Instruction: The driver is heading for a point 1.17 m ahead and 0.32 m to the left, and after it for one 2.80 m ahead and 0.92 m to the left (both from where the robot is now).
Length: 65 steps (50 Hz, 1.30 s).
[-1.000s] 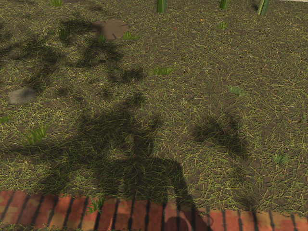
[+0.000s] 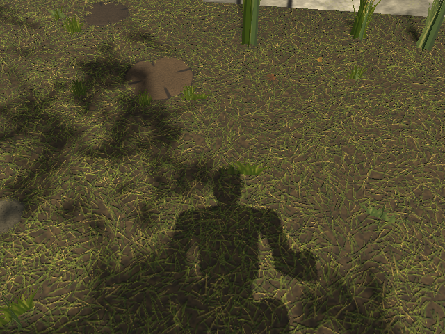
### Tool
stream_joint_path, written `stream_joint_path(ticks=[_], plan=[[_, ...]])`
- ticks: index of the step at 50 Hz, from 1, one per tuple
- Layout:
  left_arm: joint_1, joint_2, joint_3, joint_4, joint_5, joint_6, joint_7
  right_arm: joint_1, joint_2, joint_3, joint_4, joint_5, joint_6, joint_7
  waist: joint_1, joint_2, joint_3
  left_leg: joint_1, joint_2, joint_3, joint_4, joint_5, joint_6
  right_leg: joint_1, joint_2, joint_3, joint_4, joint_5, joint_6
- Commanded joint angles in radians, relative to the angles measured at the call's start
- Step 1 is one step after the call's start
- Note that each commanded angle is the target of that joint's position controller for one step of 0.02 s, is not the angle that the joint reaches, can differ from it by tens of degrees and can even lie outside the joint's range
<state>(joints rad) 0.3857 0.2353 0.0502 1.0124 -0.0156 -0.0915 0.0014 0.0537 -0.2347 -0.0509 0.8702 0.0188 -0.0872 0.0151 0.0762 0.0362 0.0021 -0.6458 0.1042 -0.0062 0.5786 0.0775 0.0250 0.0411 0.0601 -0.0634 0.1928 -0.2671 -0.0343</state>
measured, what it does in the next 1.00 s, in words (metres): walks ahead: left foot, then right foot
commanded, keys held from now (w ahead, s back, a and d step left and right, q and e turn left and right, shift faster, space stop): w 0.32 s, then no key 0.68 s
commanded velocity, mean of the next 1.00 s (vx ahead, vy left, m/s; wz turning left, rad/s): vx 0.27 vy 0.00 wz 0.00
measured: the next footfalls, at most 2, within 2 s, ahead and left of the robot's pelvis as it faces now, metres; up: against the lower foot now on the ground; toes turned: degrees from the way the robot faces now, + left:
left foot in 0.10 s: +0.25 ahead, +0.14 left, +0.00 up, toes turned +3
right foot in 0.58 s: +0.50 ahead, -0.08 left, +0.00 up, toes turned -2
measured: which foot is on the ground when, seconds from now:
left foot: up 0.00-0.08, down 0.10-0.60, up 0.62-0.86, down 0.88-1.00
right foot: down 0.00-0.12, up 0.14-0.56, down 0.58-1.00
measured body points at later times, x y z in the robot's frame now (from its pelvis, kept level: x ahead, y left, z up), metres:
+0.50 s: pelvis +0.28 +0.04 +0.00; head +0.30 +0.05 +0.45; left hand +0.45 +0.29 -0.11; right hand +0.27 -0.22 -0.14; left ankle +0.21 +0.14 -0.74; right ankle +0.46 -0.11 -0.70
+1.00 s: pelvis +0.39 +0.02 -0.01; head +0.40 +0.03 +0.44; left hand +0.49 +0.27 -0.15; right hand +0.43 -0.24 -0.15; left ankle +0.39 +0.16 -0.74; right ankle +0.46 -0.08 -0.74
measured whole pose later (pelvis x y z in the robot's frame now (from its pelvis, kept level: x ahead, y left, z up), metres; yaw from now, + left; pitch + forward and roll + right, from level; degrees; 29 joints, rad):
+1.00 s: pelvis +0.39 +0.02 -0.01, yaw +0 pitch +0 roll +0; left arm 0.14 0.20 0.04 0.99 0.01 -0.01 0.03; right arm 0.26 -0.21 -0.05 1.04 -0.01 0.00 -0.04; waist 0.00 -0.02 0.00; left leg -0.24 0.04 0.00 0.53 -0.29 -0.03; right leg -0.33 0.01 -0.05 0.46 -0.13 -0.03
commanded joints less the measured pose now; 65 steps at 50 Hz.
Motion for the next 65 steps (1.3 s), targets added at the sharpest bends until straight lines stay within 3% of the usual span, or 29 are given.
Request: stream_joint_path(ticks=[1, 3, 4, 5, 6, 7, 8, 9, 10, 12, 13, 17, 20, 23, 27, 29, 30, 31, 32, 33, 35, 39, 42, 44, 45, 46, 48, 53, 65], plan=[[0.050, 0.167, 0.038, -0.013, -0.006, 0.009, 0.010, -0.122, -0.072, -0.009, -0.098, 0.005, -0.023, 0.019, -0.012, -0.092, 0.094, -0.040, -0.017, 0.005, -0.059, -0.076, 0.028, 0.029, -0.326, 0.136, -0.001, 0.316, -0.152], [0.017, 0.184, 0.045, -0.021, -0.005, 0.019, 0.011, -0.038, -0.111, -0.025, -0.086, 0.005, -0.029, 0.022, -0.070, -0.121, 0.036, 0.108, -0.061, 0.040, -0.080, -0.146, 0.058, 0.051, -0.324, 0.123, 0.102, 0.552, -0.128], [-0.007, 0.177, 0.041, -0.027, -0.003, 0.025, 0.011, 0.093, -0.146, -0.045, -0.048, 0.003, -0.030, 0.019, -0.142, -0.118, -0.043, 0.289, -0.099, 0.072, -0.096, -0.142, 0.082, 0.025, -0.281, 0.085, 0.258, 0.712, -0.106], [-0.012, 0.146, 0.027, -0.043, 0.006, 0.026, 0.010, 0.283, -0.208, -0.071, 0.004, -0.003, -0.029, 0.010, -0.215, -0.085, -0.176, 0.584, -0.039, 0.007, -0.061, -0.125, 0.128, -0.120, -0.226, 0.043, 0.505, 0.648, -0.071], [0.107, 0.033, -0.008, -0.056, 0.011, 0.009, 0.000, 0.427, -0.313, -0.098, 0.034, -0.024, -0.023, 0.006, -0.192, 0.138, -0.343, 1.012, 0.232, -0.439, -0.096, -0.267, 0.285, -0.543, -0.070, -0.001, 0.926, 0.258, 0.004], [0.096, 0.034, -0.012, -0.045, 0.000, -0.019, -0.006, 0.438, -0.253, -0.076, 0.040, -0.017, -0.021, 0.010, -0.194, 0.212, -0.416, 1.075, 0.306, -0.744, -0.269, -0.356, 0.322, -0.708, -0.002, 0.148, 1.101, -0.289, 0.003], [0.005, 0.134, 0.014, -0.071, -0.029, -0.036, -0.011, 0.358, -0.190, -0.054, 0.029, -0.009, -0.024, 0.010, -0.185, 0.154, -0.277, 0.969, 0.269, -0.614, -0.279, -0.389, 0.259, -0.802, -0.071, 0.188, 1.176, -0.254, -0.022], [-0.070, 0.147, 0.016, -0.095, -0.035, -0.042, -0.008, 0.262, -0.153, -0.042, 0.004, -0.010, -0.022, 0.009, -0.159, 0.084, -0.170, 0.812, 0.235, -0.464, -0.296, -0.318, 0.224, -0.805, -0.129, 0.153, 1.149, -0.160, -0.035], [-0.108, 0.140, 0.020, -0.099, -0.021, -0.039, 0.000, 0.191, -0.122, -0.032, -0.006, -0.017, -0.023, 0.013, -0.127, 0.016, -0.094, 0.658, 0.195, -0.357, -0.334, -0.235, 0.207, -0.762, -0.169, 0.134, 1.079, -0.081, -0.033], [-0.095, 0.108, 0.029, -0.089, -0.002, -0.008, 0.008, 0.160, -0.063, -0.016, 0.003, -0.031, -0.029, 0.024, -0.080, 0.035, -0.041, 0.494, 0.103, -0.201, -0.381, -0.103, 0.160, -0.633, -0.213, 0.134, 0.988, 0.001, -0.042], [-0.047, 0.067, 0.024, -0.084, -0.004, 0.004, 0.008, 0.170, -0.106, -0.025, 0.014, -0.031, -0.030, 0.021, -0.052, 0.080, -0.052, 0.468, 0.127, -0.202, -0.414, -0.114, 0.201, -0.615, -0.212, 0.125, 0.968, 0.015, -0.027], [-0.170, 0.085, 0.032, -0.123, 0.007, 0.019, 0.015, 0.221, -0.136, -0.031, 0.039, -0.023, -0.031, -0.004, -0.065, 0.010, 0.033, 0.467, 0.117, -0.131, -0.456, 0.019, 0.212, -0.733, -0.220, 0.116, 0.776, 0.150, 0.021], [-0.246, 0.043, 0.020, -0.145, 0.017, 0.008, 0.007, 0.241, -0.135, -0.026, 0.050, -0.027, -0.017, -0.018, -0.077, 0.019, 0.024, 0.453, 0.061, -0.005, -0.406, 0.286, 0.165, -0.641, -0.174, 0.072, 0.543, 0.297, 0.030], [-0.325, 0.040, 0.012, -0.160, 0.012, 0.009, -0.004, 0.291, -0.148, -0.025, 0.077, -0.022, -0.006, -0.025, -0.112, 0.035, 0.006, 0.489, 0.058, 0.018, -0.371, 0.289, 0.151, -0.559, -0.124, 0.047, 0.417, 0.392, 0.028], [-0.325, 0.090, 0.021, -0.169, 0.020, 0.000, -0.018, 0.274, -0.151, -0.028, 0.099, -0.011, 0.015, -0.034, -0.086, 0.057, -0.015, 0.606, 0.105, -0.033, -0.252, 0.294, 0.127, -0.517, -0.105, 0.076, 0.319, 0.307, -0.017], [-0.192, 0.148, 0.044, -0.118, 0.034, -0.010, -0.014, 0.266, -0.144, -0.028, 0.099, -0.009, 0.022, -0.036, -0.029, 0.006, -0.086, 0.608, 0.032, -0.011, -0.077, 0.284, 0.073, -0.315, -0.089, 0.061, 0.210, 0.526, -0.052], [-0.119, 0.215, 0.057, -0.105, 0.049, -0.012, -0.009, 0.324, -0.109, -0.016, 0.092, -0.032, 0.017, -0.036, -0.044, -0.093, -0.201, 0.477, -0.040, 0.025, 0.108, 0.042, 0.027, -0.070, -0.222, 0.174, 0.304, 0.961, -0.106], [-0.073, 0.189, 0.045, -0.088, 0.051, 0.001, -0.005, 0.465, 0.000, 0.019, 0.131, -0.031, 0.014, -0.029, -0.070, -0.272, -0.338, 0.254, -0.123, 0.024, 0.373, -0.482, -0.033, 0.192, -0.425, 0.389, 0.330, 1.114, -0.285], [-0.060, 0.113, 0.024, -0.083, 0.029, 0.012, -0.010, 0.434, -0.047, 0.011, 0.137, -0.016, 0.021, -0.026, -0.044, -0.248, -0.376, 0.204, -0.127, -0.049, 0.502, -0.786, -0.057, 0.161, -0.446, 0.474, 0.275, 0.990, -0.318], [-0.121, 0.112, 0.018, -0.092, 0.018, 0.016, -0.014, 0.362, -0.109, -0.007, 0.116, -0.001, 0.032, -0.027, -0.050, -0.186, -0.293, 0.160, -0.094, -0.080, 0.555, -0.784, -0.060, 0.056, -0.408, 0.433, 0.237, 0.781, -0.279], [-0.265, 0.099, 0.009, -0.121, 0.025, 0.023, -0.007, 0.268, -0.107, -0.015, 0.102, -0.003, 0.068, -0.048, -0.082, -0.101, -0.150, 0.153, -0.042, -0.061, 0.486, -0.693, -0.070, -0.178, -0.353, 0.362, 0.146, 0.433, -0.218], [-0.335, 0.105, 0.013, -0.122, 0.046, 0.045, 0.008, 0.293, -0.056, -0.011, 0.124, -0.015, 0.105, -0.073, -0.121, -0.176, -0.112, 0.374, -0.050, -0.010, 0.209, -0.524, -0.067, -0.404, -0.265, 0.253, 0.050, 0.146, -0.171], [-0.341, 0.103, 0.011, -0.108, 0.021, 0.056, 0.016, 0.309, -0.047, -0.011, 0.151, -0.025, 0.109, -0.063, -0.140, -0.161, -0.109, 0.505, -0.073, 0.029, 0.011, -0.304, -0.040, -0.458, -0.235, 0.211, 0.041, -0.093, -0.134], [-0.301, 0.077, 0.003, -0.082, 0.014, 0.062, 0.017, 0.284, -0.063, -0.011, 0.144, -0.049, 0.112, -0.057, -0.132, -0.125, -0.049, 0.528, -0.048, 0.006, -0.092, -0.273, -0.004, -0.502, -0.195, 0.194, 0.039, -0.283, -0.056], [-0.287, 0.078, 0.004, -0.076, 0.019, 0.064, 0.017, 0.268, -0.093, -0.012, 0.129, -0.050, 0.110, -0.059, -0.111, -0.085, -0.001, 0.483, 0.006, -0.050, -0.166, -0.348, 0.024, -0.502, -0.167, 0.174, 0.080, -0.284, -0.022], [-0.261, 0.070, 0.008, -0.079, 0.016, 0.069, 0.022, 0.241, -0.141, -0.023, 0.142, -0.035, 0.103, -0.059, -0.062, 0.049, 0.043, 0.312, 0.000, -0.057, -0.195, -0.559, 0.044, -0.401, -0.100, 0.094, 0.114, -0.189, 0.003], [-0.255, 0.074, 0.009, -0.066, 0.023, 0.069, 0.030, 0.201, -0.083, -0.011, 0.143, -0.034, 0.077, -0.057, -0.054, 0.084, 0.056, 0.206, -0.007, -0.060, -0.267, -0.606, 0.009, -0.254, -0.092, 0.080, 0.199, -0.030, 0.002], [-0.236, 0.063, 0.009, -0.030, 0.021, 0.070, 0.027, 0.236, -0.072, -0.010, 0.164, -0.023, 0.048, -0.055, -0.070, 0.009, 0.020, 0.311, -0.030, -0.031, -0.209, -0.389, -0.012, -0.247, -0.101, 0.080, 0.230, 0.117, -0.022], [-0.229, 0.072, 0.011, 0.023, 0.011, 0.086, 0.031, 0.275, -0.053, 0.000, 0.187, -0.021, 0.062, -0.054, -0.079, -0.035, -0.013, 0.388, -0.050, 0.000, -0.163, -0.194, -0.009, -0.200, -0.106, 0.077, 0.279, 0.304, -0.018]])
Over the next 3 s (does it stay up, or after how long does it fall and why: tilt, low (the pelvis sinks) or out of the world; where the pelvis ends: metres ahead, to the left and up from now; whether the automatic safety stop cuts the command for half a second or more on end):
stays up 0.96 0.15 0.00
